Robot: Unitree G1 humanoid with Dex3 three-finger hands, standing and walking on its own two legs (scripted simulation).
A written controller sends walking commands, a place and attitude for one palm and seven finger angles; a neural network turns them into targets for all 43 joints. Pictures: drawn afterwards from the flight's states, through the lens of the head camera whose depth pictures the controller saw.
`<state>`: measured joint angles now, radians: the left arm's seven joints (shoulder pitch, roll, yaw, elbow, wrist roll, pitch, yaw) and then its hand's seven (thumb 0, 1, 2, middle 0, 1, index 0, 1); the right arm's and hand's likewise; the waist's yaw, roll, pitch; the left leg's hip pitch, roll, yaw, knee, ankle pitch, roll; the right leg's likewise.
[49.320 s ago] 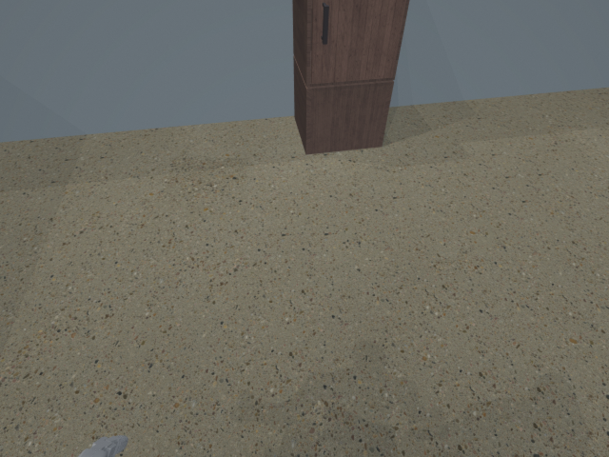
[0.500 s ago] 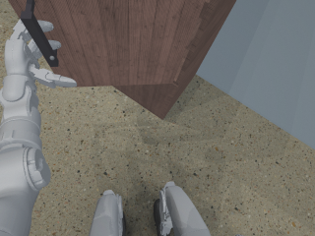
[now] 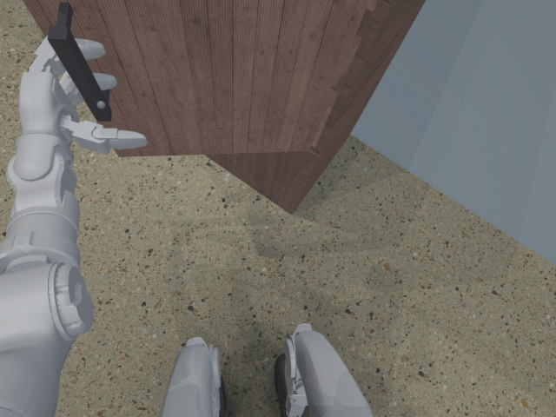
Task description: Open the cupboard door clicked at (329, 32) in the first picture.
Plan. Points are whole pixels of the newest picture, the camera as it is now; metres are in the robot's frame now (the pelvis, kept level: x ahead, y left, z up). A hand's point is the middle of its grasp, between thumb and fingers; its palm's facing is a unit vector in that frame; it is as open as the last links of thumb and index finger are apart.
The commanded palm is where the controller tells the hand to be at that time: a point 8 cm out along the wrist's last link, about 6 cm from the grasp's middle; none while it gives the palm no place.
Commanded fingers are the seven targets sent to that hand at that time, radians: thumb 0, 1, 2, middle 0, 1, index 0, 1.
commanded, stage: close the thumb around the handle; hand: left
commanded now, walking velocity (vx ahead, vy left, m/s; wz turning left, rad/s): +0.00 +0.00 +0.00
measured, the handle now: (86, 68) +0.57 +0.21 +0.06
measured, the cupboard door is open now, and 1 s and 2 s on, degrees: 41 49 85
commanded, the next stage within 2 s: pull the door open along its arc in 0.52 s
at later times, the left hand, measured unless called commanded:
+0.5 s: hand (104, 108) +0.52 +0.19 +0.05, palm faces -0.01 -1.00 -0.01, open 5.5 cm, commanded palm +0.50 +0.23 +0.05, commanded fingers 0.00 0.90 0.90 -0.40 -1.35 -0.40 -1.35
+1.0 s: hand (110, 140) +0.47 +0.18 +0.05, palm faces +0.01 -1.00 -0.03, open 5.7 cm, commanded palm +0.41 +0.23 +0.05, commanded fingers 0.00 0.90 0.90 -0.40 -1.35 -0.40 -1.35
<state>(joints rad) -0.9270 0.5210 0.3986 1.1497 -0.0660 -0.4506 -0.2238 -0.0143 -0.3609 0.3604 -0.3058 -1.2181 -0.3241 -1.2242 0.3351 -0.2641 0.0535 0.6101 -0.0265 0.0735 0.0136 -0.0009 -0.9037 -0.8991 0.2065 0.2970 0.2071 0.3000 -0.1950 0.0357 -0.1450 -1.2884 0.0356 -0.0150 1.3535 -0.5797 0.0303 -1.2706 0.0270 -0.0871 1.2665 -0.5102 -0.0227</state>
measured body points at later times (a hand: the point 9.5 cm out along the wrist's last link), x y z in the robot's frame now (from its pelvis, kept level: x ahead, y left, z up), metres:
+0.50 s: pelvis +0.00 +0.00 +0.00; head +0.16 +0.03 +0.42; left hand +0.51 +0.24 +0.05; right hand +0.02 -0.27 -0.11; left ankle +0.02 +0.10 -0.61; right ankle +0.04 -0.11 -0.61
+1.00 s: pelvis +0.01 +0.00 +0.02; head +0.15 +0.01 +0.45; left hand +0.46 +0.23 +0.05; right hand +0.05 -0.26 -0.10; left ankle +0.02 +0.10 -0.61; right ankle +0.04 -0.11 -0.61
